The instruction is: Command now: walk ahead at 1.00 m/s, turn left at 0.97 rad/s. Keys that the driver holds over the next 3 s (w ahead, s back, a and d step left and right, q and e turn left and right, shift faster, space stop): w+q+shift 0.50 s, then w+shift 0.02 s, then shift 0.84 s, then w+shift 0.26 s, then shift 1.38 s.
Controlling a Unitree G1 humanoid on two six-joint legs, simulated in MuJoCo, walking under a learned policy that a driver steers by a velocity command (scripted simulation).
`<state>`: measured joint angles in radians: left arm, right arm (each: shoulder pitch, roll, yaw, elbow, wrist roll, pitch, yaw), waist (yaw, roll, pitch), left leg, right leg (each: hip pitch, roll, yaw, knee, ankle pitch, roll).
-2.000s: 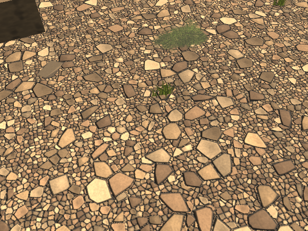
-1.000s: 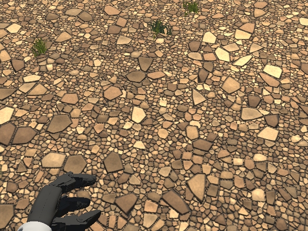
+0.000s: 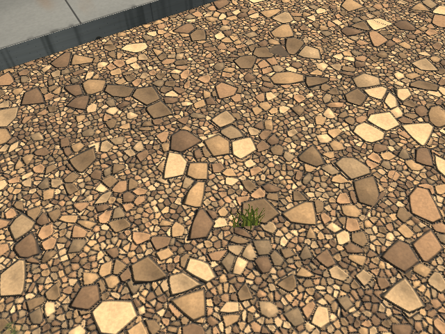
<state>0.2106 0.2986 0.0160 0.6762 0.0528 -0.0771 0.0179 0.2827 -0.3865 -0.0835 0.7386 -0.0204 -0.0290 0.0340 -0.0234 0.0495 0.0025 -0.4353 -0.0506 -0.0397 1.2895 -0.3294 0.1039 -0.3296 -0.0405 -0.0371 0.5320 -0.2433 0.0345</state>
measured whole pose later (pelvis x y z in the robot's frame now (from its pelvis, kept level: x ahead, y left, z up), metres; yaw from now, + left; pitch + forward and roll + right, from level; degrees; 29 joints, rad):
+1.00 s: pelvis +0.74 +0.13 +0.00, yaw +41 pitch +1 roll -2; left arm 0.22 0.25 0.03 0.77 0.01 -0.07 -0.02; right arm 0.10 -0.29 -0.03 0.68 0.01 0.00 -0.02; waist 0.05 0.02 0.08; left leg -0.52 0.03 -0.08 0.81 -0.28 -0.05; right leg -0.31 0.03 -0.06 0.40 -0.10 -0.04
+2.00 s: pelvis +0.95 +0.35 -0.01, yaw +41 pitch +2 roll +0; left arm 0.36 0.25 0.04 0.93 -0.02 -0.05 0.01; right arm 0.04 -0.22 -0.03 0.73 -0.01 -0.07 0.03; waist 0.05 -0.02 0.05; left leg -0.49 -0.04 0.03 0.54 -0.08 0.06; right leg -0.26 0.01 0.08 1.12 -0.56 0.04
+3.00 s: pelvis +1.04 +0.41 +0.01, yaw +42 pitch -1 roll +0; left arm 0.22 0.19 0.04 1.06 0.00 -0.01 0.04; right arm 0.11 -0.21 -0.04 1.11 0.00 0.01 -0.04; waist 0.00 0.00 0.04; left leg -0.23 -0.01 0.01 0.49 -0.23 0.02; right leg -0.15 -0.01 -0.02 0.47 -0.30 0.00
